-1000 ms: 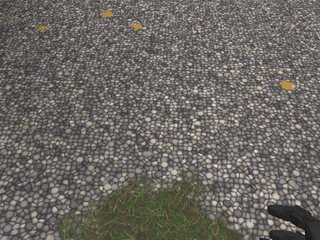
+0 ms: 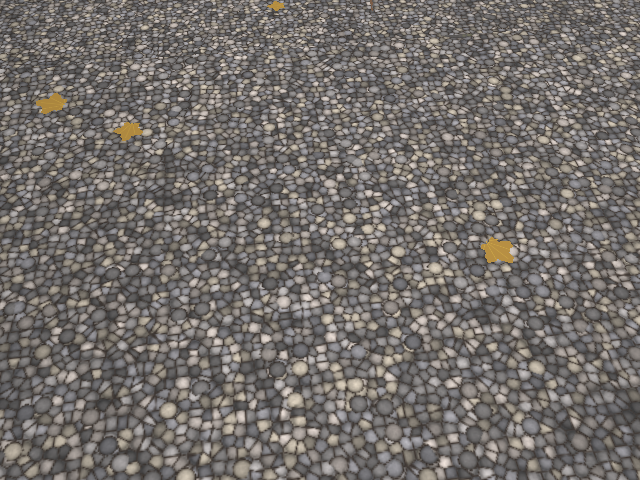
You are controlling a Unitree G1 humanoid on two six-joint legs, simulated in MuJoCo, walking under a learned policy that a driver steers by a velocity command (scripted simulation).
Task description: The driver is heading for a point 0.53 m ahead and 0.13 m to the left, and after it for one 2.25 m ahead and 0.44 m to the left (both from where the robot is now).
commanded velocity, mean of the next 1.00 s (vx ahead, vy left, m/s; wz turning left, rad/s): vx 0.36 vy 0.00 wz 0.51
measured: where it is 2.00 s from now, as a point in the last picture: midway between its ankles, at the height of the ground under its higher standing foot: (310, 472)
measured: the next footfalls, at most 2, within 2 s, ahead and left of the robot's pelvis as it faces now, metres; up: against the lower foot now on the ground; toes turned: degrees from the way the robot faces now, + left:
left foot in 0.04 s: +0.20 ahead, +0.10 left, +0.00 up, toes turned +4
right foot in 0.52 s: +0.50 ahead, -0.05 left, +0.00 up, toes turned +23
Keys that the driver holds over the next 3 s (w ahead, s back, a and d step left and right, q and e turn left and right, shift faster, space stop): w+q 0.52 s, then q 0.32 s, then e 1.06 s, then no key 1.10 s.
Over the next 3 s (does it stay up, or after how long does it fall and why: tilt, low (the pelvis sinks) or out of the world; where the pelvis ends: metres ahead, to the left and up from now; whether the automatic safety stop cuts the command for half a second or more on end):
stays up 0.48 0.05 0.01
